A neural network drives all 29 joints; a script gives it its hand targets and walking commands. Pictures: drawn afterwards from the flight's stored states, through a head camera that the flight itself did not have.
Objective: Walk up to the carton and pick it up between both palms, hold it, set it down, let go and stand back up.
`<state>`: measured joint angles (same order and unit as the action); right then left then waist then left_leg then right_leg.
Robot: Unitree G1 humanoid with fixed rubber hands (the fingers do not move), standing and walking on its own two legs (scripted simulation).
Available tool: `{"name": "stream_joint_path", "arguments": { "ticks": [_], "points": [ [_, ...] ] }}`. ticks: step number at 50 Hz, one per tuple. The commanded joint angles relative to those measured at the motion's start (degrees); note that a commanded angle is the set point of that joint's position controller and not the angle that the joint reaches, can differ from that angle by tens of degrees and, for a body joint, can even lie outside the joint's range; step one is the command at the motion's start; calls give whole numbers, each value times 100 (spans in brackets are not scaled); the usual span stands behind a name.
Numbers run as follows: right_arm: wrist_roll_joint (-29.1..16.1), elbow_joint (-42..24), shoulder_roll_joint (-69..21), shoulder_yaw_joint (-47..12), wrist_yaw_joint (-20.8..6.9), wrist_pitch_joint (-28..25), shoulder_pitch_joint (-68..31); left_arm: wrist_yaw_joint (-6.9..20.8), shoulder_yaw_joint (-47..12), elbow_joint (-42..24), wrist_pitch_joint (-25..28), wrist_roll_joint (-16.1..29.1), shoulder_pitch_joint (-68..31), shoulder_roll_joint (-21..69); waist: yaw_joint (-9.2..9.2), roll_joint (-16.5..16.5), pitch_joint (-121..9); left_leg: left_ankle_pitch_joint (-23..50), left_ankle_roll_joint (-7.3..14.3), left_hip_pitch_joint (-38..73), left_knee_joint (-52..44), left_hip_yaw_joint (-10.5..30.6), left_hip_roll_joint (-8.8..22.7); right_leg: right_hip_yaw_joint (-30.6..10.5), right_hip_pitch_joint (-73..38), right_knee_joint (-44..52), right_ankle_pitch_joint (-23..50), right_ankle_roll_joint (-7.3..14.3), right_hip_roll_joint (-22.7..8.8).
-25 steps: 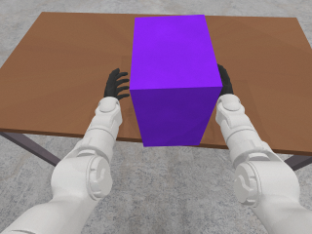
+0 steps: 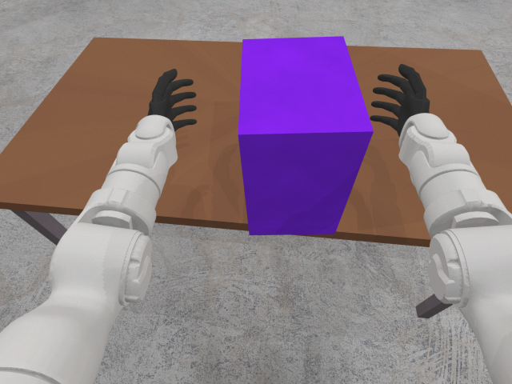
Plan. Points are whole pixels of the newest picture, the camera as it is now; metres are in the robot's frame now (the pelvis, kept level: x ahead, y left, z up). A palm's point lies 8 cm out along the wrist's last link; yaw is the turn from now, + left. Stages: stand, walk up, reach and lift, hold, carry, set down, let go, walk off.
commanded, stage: set down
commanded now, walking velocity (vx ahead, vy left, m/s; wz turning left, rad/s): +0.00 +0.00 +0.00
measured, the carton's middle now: (292, 144) +0.54 -0.03 +0.03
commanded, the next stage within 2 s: none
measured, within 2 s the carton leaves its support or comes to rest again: neither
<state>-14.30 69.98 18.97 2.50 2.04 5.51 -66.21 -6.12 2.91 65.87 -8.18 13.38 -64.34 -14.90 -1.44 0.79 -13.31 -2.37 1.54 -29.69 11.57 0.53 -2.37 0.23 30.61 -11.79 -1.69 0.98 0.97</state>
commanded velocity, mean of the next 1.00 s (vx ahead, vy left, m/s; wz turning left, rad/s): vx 0.00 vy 0.00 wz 0.00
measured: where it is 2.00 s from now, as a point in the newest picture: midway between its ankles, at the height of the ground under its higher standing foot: outside the picture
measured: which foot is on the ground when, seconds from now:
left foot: down 0.00-1.00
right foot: down 0.00-1.00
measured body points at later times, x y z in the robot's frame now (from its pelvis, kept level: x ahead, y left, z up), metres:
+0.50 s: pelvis +0.00 -0.02 +0.00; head +0.06 -0.04 +0.45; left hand +0.49 +0.19 +0.21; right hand +0.50 -0.24 +0.22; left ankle +0.00 +0.10 -0.75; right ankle +0.01 -0.11 -0.75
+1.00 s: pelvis +0.01 -0.01 +0.01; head +0.03 -0.01 +0.46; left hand +0.46 +0.19 +0.20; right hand +0.46 -0.20 +0.20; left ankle +0.01 +0.10 -0.75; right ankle +0.01 -0.11 -0.75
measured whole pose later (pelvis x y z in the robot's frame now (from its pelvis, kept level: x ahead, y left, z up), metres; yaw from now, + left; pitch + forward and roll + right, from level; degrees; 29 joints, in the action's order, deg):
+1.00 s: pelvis +0.01 -0.01 +0.01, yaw +0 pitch +7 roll +0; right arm -14.2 43.7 19.1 2.7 5.0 30.0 -56.8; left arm -6.8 5.9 43.3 -30.9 12.5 -55.7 -16.9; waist -0.7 0.5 -6.0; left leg -2.7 1.1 -10.8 6.6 1.2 -1.8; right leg -0.3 11.9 -7.0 -2.1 1.6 1.8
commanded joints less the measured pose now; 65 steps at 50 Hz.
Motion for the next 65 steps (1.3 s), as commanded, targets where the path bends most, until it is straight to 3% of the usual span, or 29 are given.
{"name": "stream_joint_path", "arguments": {
  "ticks": [1, 4, 5, 6, 8, 12, 15, 17, 20, 22, 24, 27, 30, 33, 34, 36, 40, 41, 42, 46, 47, 51, 59, 62, 65],
  "points": [
    [-12, -878, 1109, 137, -7, 183, -3025, -142, 112, -1205, -237, -66, -3000, -901, 64, -60, -3395, 1523, -493, 2428, 451, 96, 169, 44, -1234, -202, 840, -232, 107],
    [-109, -859, 1215, 2, 9, 447, -3176, -270, 131, -1284, -493, 9, -3108, -996, 6, -212, -3516, 1342, -455, 2404, 414, 121, 155, 48, -1408, -245, 801, -227, 129],
    [-181, -855, 1195, -34, 2, 522, -3253, -301, 112, -1263, -574, -21, -3195, -960, 6, -121, -3462, 1256, -460, 2411, 438, 88, 164, 32, -1405, -274, 786, -217, 123],
    [-266, -906, 1195, -106, -2, 576, -3284, -323, 150, -1166, -651, 2, -3134, -1015, -93, -114, -3385, 1215, -408, 2382, 472, 62, 132, 6, -1425, -257, 726, -235, 113],
    [-252, -807, 1299, -99, -16, 717, -3333, -322, 187, -1058, -810, 5, -3110, -1079, -75, -230, -3234, 1310, -345, 2227, 347, 37, 131, 4, -1611, -242, 943, -315, 107],
    [-398, -865, 1358, -244, -2, 954, -3521, -265, 342, -958, -1014, 83, -3334, -1345, -125, -484, -3071, 1137, -239, 1893, 313, 20, 79, -63, -1974, -309, 1136, -401, 85],
    [-499, -926, 1337, -325, 6, 1089, -3553, -228, 306, -1123, -1150, 107, -3411, -1438, -160, -269, -3234, 1102, -191, 2004, 211, -3, 91, -78, -2167, -283, 1168, -387, 40],
    [-564, -1027, 1304, -467, 32, 1197, -3621, -165, 276, -955, -1239, 226, -3405, -1555, -208, -513, -3141, 1070, -158, 1932, 187, -67, 33, -109, -2284, -261, 1233, -434, 28],
    [-646, -1101, 1247, -529, 44, 1339, -3510, -72, 208, -1042, -1337, 343, -3386, -1619, -192, -368, -3085, 1121, -150, 1903, 176, -52, 30, -152, -2457, -289, 1405, -415, 29],
    [-624, -1275, 1274, -538, 126, 1418, -3509, 2, 182, -974, -1397, 412, -3329, -1664, -125, -539, -3060, 1146, -97, 1831, 90, -43, -9, -195, -2686, -360, 1668, -494, -20],
    [-585, -1497, 1193, -532, 178, 1499, -3404, 55, 215, -1152, -1428, 438, -3289, -1701, -61, -581, -3114, 1275, -56, 1833, 1, -20, 2, -197, -2853, -383, 1988, -530, -22],
    [-504, -2096, 1161, -426, 280, 1617, -3330, 116, 310, -1470, -1489, 406, -3227, -1702, -54, -320, -3540, 1701, -55, 2166, -39, 7, -5, -222, -3203, -415, 2557, -539, -40],
    [-471, -2271, 1024, -398, 329, 1815, -3048, 154, 253, -1725, -1619, 460, -3121, -1710, -5, -370, -3360, 1802, -43, 2345, -100, 52, 18, -240, -3360, -395, 2617, -551, -31],
    [-355, -2565, 1081, -224, 377, 2016, -2709, 114, 314, -1967, -1776, 356, -2817, -1646, 39, -210, -3214, 2111, -82, 2585, -98, 92, 23, -225, -3411, -296, 2794, -474, -13],
    [-322, -2719, 1020, -265, 390, 2060, -2653, 111, 338, -1997, -1824, 372, -2730, -1628, 81, -400, -3214, 2216, -96, 2661, -68, 130, 48, -210, -3473, -299, 2875, -477, 3],
    [-272, -2964, 956, -150, 410, 2155, -2525, 111, 307, -2317, -1904, 332, -2663, -1496, 132, -246, -3241, 2397, -119, 2870, -67, 145, 27, -209, -3455, -262, 2987, -426, 19],
    [-150, -3279, 870, -9, 420, 2252, -2053, 47, 458, -2669, -2015, 97, -2094, -1385, 34, -143, -2943, 2863, -156, 3017, -63, 207, 35, -246, -3592, -240, 3384, -399, 26],
    [-117, -3347, 882, 49, 419, 2277, -1860, 32, 418, -2699, -2059, 91, -1987, -1250, 127, -87, -2888, 2980, -200, 3118, -41, 207, 52, -218, -3544, -191, 3329, -338, 67],
    [-155, -3406, 883, 36, 397, 2289, -1809, 11, 427, -2875, -2067, 68, -1910, -1244, 47, -211, -2831, 2991, -208, 3091, -11, 198, 54, -249, -3608, -180, 3246, -325, 60],
    [30, -3379, 902, 238, 342, 2331, -1427, -73, 448, -3083, -2145, -120, -1530, -1049, 125, 34, -2324, 2780, -281, 3222, 58, 253, 72, -239, -3284, -26, 2682, -197, 98],
    [24, -3431, 827, 194, 314, 2295, -1362, -86, 445, -3140, -2125, -114, -1425, -962, 73, 107, -2312, 2772, -280, 3238, 86, 256, 72, -240, -3281, -26, 2606, -161, 101],
    [81, -3488, 841, 294, 217, 2017, -1203, -157, 376, -3485, -1930, -155, -1289, -772, 101, 36, -2151, 2498, -356, 3255, 198, 290, 138, -213, -2981, 80, 1992, -30, 105],
    [79, -3391, 758, 214, 143, 1437, -1045, -248, 281, -3349, -1479, -149, -1066, -634, 119, 1, -1805, 520, -231, 2630, 161, 239, 168, -149, -2543, -28, 307, 22, 83],
    [45, -3372, 789, 264, 147, 1205, -1095, -294, 306, -3287, -1259, -156, -1116, -583, 108, 74, -1955, -20, -194, 2600, 196, 227, 191, -117, -2261, -111, -292, 43, 95],
    [160, -3115, 930, 382, 134, 1004, -967, -346, 286, -3149, -1063, -141, -1209, -609, 214, -8, -1849, -392, -190, 2478, 303, 246, 187, -48, -1870, -154, -678, 93, 124]
  ]
}}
